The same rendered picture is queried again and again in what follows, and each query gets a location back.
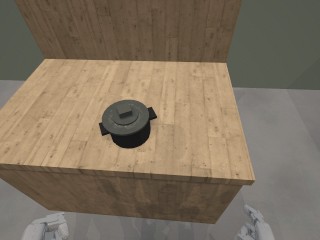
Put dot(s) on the table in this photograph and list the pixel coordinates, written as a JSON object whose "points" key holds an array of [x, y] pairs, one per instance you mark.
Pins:
{"points": [[167, 54]]}

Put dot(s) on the robot right hand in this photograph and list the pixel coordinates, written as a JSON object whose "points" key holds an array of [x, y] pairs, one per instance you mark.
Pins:
{"points": [[261, 230]]}

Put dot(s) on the knob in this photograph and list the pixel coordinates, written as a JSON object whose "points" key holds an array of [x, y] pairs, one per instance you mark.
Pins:
{"points": [[124, 110]]}

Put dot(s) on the robot left hand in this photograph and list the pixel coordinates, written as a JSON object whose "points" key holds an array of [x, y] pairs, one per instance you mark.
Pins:
{"points": [[53, 222]]}

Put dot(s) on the pot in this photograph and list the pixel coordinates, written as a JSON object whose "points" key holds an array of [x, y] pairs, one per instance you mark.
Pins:
{"points": [[134, 140]]}

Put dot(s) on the lid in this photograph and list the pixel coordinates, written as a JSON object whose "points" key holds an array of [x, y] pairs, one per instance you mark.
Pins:
{"points": [[128, 125]]}

